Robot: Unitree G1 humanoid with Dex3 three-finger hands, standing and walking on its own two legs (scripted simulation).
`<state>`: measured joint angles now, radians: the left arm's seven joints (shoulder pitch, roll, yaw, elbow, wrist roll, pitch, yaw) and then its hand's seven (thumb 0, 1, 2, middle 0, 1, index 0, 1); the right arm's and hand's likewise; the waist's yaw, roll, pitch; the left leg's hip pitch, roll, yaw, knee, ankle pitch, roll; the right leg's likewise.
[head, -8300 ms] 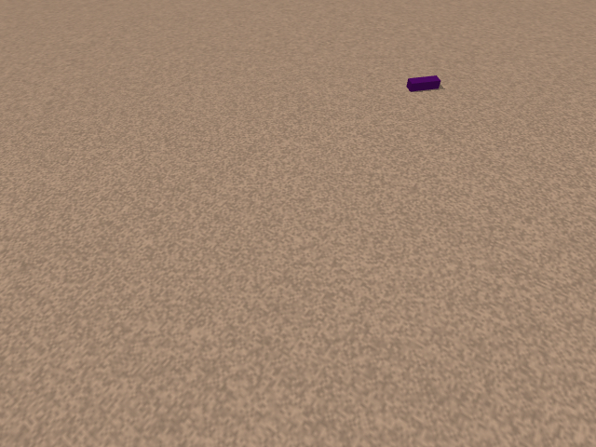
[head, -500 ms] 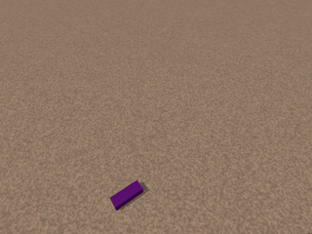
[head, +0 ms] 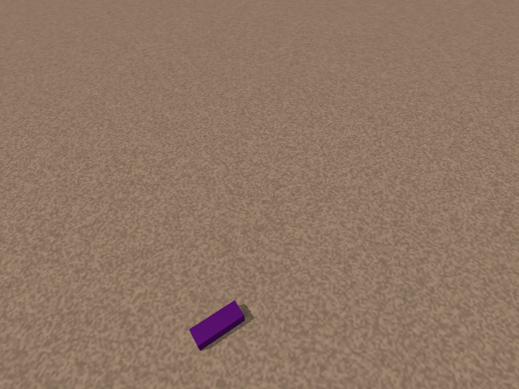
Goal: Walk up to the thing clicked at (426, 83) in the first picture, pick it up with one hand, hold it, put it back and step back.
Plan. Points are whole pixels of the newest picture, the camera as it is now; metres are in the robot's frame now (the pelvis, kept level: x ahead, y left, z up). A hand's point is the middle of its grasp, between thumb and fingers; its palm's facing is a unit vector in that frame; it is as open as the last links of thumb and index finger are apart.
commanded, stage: walk up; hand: left
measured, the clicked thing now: (217, 324) +0.48 +0.18 -0.75
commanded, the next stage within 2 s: stand in 0.14 s
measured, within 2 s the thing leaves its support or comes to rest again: neither
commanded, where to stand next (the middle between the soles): +0.03 -0.02 m, yaw +0 degrees
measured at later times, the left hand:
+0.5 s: hand out of the picture +0.08 +0.25 -0.16, palm faces -0.02 -0.94 -0.33, open 7.4 cm
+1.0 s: hand out of the picture +0.08 +0.25 -0.16, palm faces -0.02 -0.94 -0.34, open 7.4 cm
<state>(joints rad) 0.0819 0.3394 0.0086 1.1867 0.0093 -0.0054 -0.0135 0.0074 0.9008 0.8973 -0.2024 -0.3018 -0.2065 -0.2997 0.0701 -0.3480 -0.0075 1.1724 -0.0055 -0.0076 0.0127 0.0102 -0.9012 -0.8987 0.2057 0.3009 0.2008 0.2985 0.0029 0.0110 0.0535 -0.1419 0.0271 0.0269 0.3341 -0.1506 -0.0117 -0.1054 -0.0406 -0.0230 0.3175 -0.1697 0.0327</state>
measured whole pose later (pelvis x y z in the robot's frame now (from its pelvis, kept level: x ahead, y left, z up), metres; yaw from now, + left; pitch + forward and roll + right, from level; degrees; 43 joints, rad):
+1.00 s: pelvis +0.01 +0.00 +0.00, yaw +0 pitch -2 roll +0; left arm 0.11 0.35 0.00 1.14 0.01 -0.01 -0.01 0.01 0.90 0.90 -0.20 -0.30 -0.21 -0.30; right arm 0.09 -0.35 0.00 1.14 -0.01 -0.01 0.01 0.01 -0.90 -0.90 0.21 0.30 0.20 0.30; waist 0.00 0.01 0.05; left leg -0.12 0.03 0.02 0.33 -0.16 -0.02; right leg -0.08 -0.04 -0.03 0.31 -0.18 0.03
